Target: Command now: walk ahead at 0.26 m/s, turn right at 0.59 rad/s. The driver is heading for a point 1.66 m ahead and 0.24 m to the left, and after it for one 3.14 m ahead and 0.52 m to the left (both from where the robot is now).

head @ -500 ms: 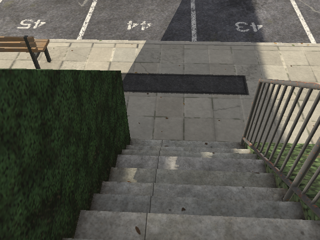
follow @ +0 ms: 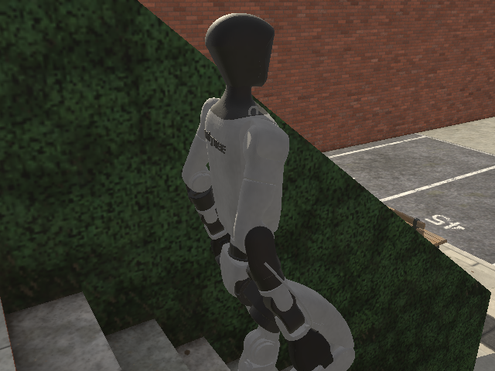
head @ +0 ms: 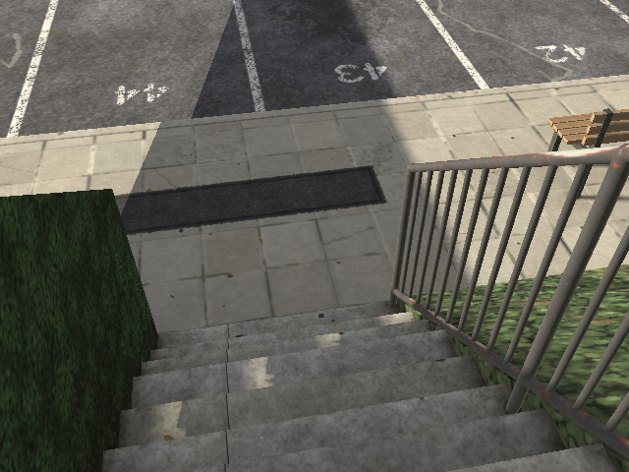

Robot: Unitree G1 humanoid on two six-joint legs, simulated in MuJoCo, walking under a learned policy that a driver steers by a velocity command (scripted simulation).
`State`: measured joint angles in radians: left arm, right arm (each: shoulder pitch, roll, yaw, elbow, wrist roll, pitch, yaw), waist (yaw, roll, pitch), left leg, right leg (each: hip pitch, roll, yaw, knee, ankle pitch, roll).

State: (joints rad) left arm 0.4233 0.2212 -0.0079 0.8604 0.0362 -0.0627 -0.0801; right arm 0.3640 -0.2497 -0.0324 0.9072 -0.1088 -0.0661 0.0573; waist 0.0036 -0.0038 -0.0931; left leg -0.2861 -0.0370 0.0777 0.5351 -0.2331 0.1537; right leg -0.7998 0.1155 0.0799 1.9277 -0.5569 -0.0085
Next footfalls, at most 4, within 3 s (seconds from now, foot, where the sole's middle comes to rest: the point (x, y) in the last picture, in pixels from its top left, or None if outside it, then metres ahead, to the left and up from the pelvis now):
0.50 right None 0.30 -0.26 -0.98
1.10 left None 0.30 0.06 -0.98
1.54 right None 0.38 -0.15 -0.98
1.94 left None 0.28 0.05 -0.98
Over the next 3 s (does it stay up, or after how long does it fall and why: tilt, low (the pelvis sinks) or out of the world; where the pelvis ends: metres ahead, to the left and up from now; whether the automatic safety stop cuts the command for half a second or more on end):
stays up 0.56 -0.04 -0.43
